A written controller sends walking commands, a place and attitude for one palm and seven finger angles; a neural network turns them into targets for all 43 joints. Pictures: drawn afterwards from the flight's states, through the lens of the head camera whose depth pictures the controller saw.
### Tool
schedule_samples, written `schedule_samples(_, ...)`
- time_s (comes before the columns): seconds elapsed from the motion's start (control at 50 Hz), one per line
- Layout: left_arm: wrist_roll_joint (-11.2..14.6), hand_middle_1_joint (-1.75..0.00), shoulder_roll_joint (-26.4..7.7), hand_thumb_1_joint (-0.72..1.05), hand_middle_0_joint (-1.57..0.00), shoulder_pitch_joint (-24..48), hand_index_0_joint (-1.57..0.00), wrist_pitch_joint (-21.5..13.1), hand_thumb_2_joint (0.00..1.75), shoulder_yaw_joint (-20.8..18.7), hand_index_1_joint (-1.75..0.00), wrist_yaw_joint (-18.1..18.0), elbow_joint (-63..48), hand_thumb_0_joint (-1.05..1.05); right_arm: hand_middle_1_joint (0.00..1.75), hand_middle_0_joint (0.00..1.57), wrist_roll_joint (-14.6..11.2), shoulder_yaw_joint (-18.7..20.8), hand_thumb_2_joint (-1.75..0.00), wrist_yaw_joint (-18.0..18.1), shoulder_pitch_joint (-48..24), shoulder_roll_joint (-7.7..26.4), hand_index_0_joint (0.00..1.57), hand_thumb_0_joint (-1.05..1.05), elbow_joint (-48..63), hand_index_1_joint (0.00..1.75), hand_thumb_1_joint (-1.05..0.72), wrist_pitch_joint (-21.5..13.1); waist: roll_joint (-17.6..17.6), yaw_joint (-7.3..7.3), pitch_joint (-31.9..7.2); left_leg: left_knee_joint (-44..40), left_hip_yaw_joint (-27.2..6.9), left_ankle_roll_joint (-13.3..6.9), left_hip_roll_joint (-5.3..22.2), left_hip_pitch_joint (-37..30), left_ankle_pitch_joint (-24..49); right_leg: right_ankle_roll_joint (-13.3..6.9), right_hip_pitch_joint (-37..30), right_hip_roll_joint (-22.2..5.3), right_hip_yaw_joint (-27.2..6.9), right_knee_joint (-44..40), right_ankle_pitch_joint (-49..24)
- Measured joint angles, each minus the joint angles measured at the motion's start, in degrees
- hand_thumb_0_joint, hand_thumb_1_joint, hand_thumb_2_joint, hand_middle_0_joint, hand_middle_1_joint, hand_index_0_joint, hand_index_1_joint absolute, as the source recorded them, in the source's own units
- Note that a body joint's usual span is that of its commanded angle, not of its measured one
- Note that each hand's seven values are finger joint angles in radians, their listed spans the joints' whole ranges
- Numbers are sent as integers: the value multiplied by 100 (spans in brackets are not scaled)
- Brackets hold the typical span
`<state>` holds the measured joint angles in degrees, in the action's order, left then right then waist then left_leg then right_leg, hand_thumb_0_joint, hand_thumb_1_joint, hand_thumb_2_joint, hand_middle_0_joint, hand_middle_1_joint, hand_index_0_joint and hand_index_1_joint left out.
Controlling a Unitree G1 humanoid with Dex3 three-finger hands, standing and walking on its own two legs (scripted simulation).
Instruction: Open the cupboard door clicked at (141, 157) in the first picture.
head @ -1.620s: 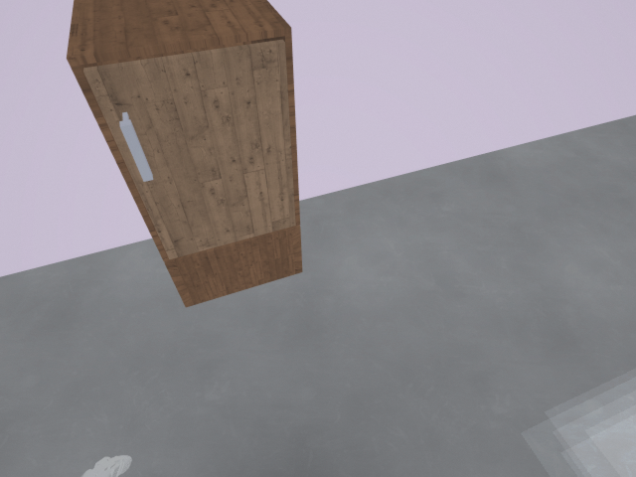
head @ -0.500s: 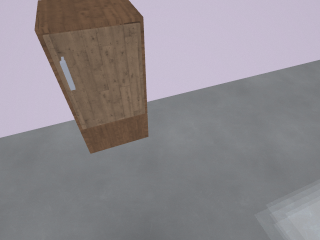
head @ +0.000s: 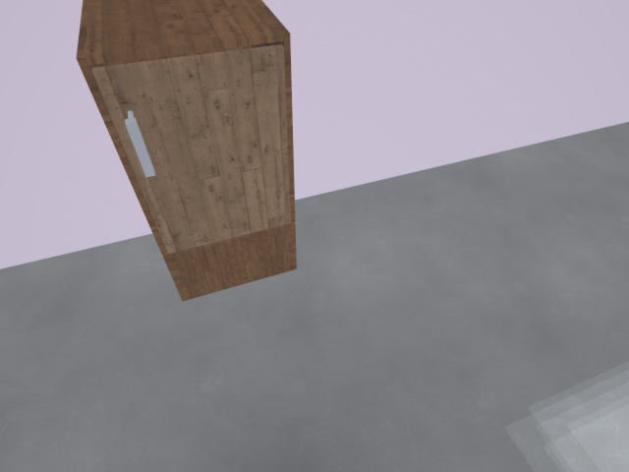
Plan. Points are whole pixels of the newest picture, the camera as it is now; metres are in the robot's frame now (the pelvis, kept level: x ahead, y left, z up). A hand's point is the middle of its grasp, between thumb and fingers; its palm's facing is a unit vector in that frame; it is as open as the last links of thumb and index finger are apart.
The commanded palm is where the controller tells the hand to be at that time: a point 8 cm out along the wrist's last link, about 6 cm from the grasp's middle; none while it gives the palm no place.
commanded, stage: turn to face it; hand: left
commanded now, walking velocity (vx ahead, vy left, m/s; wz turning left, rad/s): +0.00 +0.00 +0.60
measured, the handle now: (140, 144) +0.80 +0.46 -0.05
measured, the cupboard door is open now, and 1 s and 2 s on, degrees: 0 0 0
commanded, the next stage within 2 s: take the last steps up to it in 0.72 s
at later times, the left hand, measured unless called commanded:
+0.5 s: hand out of the picture -0.03 +0.27 -0.20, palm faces +0.24 -0.95 -0.21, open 7.4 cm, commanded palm none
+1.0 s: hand out of the picture -0.06 +0.25 -0.17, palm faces +0.35 -0.91 -0.23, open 7.4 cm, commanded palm none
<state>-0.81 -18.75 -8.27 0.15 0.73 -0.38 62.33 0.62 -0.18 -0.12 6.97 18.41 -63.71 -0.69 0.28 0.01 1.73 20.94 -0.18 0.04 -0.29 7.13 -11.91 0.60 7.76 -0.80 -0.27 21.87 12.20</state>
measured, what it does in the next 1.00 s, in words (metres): lifts its right foot, turning left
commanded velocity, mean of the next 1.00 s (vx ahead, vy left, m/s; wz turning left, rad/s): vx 0.06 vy -0.03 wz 0.29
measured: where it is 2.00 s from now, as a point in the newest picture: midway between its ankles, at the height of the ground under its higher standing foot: (293, 446)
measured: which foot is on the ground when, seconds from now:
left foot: down 0.00-1.00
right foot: down 0.00-0.34, up 0.36-1.00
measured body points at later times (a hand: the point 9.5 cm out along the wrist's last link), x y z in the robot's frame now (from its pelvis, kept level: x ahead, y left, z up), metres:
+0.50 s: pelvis -0.03 +0.06 -0.01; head -0.01 +0.11 +0.43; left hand -0.04 +0.32 -0.18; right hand +0.06 -0.17 -0.14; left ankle -0.03 +0.12 -0.75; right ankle -0.02 -0.11 -0.66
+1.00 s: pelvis -0.03 +0.05 +0.00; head -0.04 +0.05 +0.45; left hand -0.07 +0.29 -0.15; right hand +0.05 -0.17 -0.16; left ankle -0.03 +0.12 -0.75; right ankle +0.00 -0.08 -0.71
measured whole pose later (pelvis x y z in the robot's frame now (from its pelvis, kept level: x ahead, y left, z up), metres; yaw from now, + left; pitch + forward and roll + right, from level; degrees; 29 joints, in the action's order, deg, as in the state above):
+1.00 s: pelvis -0.03 +0.05 +0.00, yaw +21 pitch -1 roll +0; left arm -1.7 -11.0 -14.7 3.1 -1.9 -1.1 59.8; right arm 1.6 2.8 1.3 18.6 9.4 -61.0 0.1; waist 0.1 2.2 -2.3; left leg 18.4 -3.1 -5.8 -6.9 10.4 -7.4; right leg 2.3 18.3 -1.4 -0.1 44.9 23.5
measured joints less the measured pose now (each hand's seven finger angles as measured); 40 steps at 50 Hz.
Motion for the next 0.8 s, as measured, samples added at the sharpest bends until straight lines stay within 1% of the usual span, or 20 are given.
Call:
schedule_samples(0.1,4,-30,133,91,-20,24,-20,120,90,-43,-30,-86,-196,1,30,20,12,33,-90,0,80,-114,20,1,160,30,-90,140,-5,33,31,413,-157,-8,-76,341,-130,27,257,-77,157,388,191)
schedule_samples(0.16,-10,-30,267,91,-20,-6,-20,162,90,-69,-30,-91,-391,1,30,20,14,70,-90,-30,167,-208,20,1,296,30,-90,248,-57,45,95,909,-285,-14,-114,700,-275,25,431,-118,330,654,322)
schedule_samples(0.18,-20,-30,310,91,-20,-22,-20,164,90,-79,-30,-92,-463,0,30,20,17,95,-90,-34,197,-243,20,1,344,30,-90,288,-66,54,136,1266,-239,9,-111,874,-498,20,465,-144,405,736,365)
schedule_samples(0.24,-70,-30,427,91,-20,-85,-20,156,90,-108,-30,-126,-628,0,30,20,13,182,-90,-46,291,-353,20,1,442,30,-90,384,-26,52,274,2684,-31,82,-91,1373,-1359,48,481,-285,629,916,469)
schedule_samples(0.26,-85,-30,449,91,-20,-115,-20,157,90,-116,-30,-132,-661,0,30,20,3,204,-90,-57,318,-393,20,1,468,30,-90,398,5,54,315,2900,55,109,-56,1433,-1500,81,470,-342,693,962,496)
schedule_samples(0.28,-97,-30,458,91,-20,-148,-20,163,90,-127,-30,-131,-685,0,30,20,-7,218,-90,-71,350,-437,20,1,499,30,-90,399,50,65,342,2905,147,134,-13,1431,-1539,124,471,-409,756,1023,530)
schedule_samples(0.3,-103,-30,457,91,-20,-179,-20,176,90,-139,-30,-128,-706,0,30,20,-15,227,-90,-87,389,-480,20,1,538,30,-90,387,102,81,357,2731,238,154,30,1375,-1453,178,490,-488,818,1115,581)
schedule_samples(0.34,-83,-30,443,91,-20,-256,-20,212,90,-167,-30,-118,-745,0,30,20,-6,228,-90,-118,504,-529,20,1,642,30,-90,325,181,123,339,1962,366,156,93,1115,-857,308,619,-658,934,1467,768)
schedule_samples(0.36,-56,-30,426,91,-20,-270,-20,249,90,-191,-30,-111,-750,0,30,20,15,239,-90,-118,541,-563,20,1,673,30,-90,276,253,132,333,1901,395,-12,3,1136,-809,318,786,-749,879,1824,958)
schedule_samples(0.38,-40,-30,415,91,-20,-265,-20,305,90,-217,-30,-118,-739,1,30,20,29,241,-90,-110,556,-605,20,1,691,30,-90,240,308,106,351,1982,415,-211,-75,1193,-841,315,999,-727,678,2308,1385)
schedule_samples(0.4,-33,-30,412,91,-20,-271,-20,361,90,-238,-30,-127,-731,1,30,20,38,231,-90,-102,563,-642,20,1,704,30,-90,221,325,69,372,1990,436,-373,-108,1197,-860,292,1210,-640,489,2813,1698)
schedule_samples(0.42,-32,-30,417,91,-20,-282,-20,403,90,-259,-30,-134,-709,1,30,20,49,223,-90,-81,580,-677,20,1,716,30,-90,204,316,53,369,1908,442,-480,-124,1170,-832,276,1402,-547,362,3258,1814)
schedule_samples(0.44,-34,-30,425,91,-20,-286,-20,428,90,-282,-30,-131,-674,1,30,20,58,215,-90,-50,604,-711,20,1,724,30,-90,192,296,54,353,1755,427,-537,-142,1122,-754,269,1570,-467,276,3630,1771)
schedule_samples(0.46,-38,-30,432,91,-20,-284,-20,438,90,-303,-30,-120,-638,1,30,20,64,204,-90,-20,630,-742,20,1,730,30,-90,184,273,64,336,1557,400,-546,-163,1059,-630,271,1705,-413,221,3917,1619)
schedule_samples(0.5,-45,-30,438,91,-20,-284,-20,419,90,-337,-30,-92,-594,1,30,20,61,181,-90,30,680,-795,20,1,723,30,-90,159,237,71,301,1125,337,-571,-223,918,-377,300,1897,-362,149,4258,1222)
schedule_samples(0.54,-47,-30,439,91,-20,-302,-20,383,90,-363,-30,-78,-571,1,30,20,46,168,-90,61,732,-840,20,1,706,30,-90,126,211,67,247,727,274,-603,-280,784,-143,345,1989,-343,97,4377,919)
schedule_samples(0.6,-49,-30,439,91,-20,-342,-20,359,90,-393,-30,-92,-528,1,30,20,25,181,-90,100,811,-894,20,1,672,30,-90,86,174,74,152,311,171,-650,-353,618,104,413,1969,-324,20,4329,708)
schedule_samples(0.7,-49,-30,449,91,-19,-383,-20,383,90,-425,-30,-120,-433,1,30,20,17,222,-90,135,908,-954,20,1,593,30,-90,86,164,98,1,-22,37,-694,-482,420,298,484,1758,-322,-85,3987,639)
schedule_samples(0.8,-48,-30,519,91,-19,-365,-20,412,90,-412,-30,-127,-386,1,30,20,30,257,-90,137,952,-954,20,1,524,30,-90,125,124,146,-93,-130,-96,-704,-601,365,403,468,1545,-291,-98,3452,741)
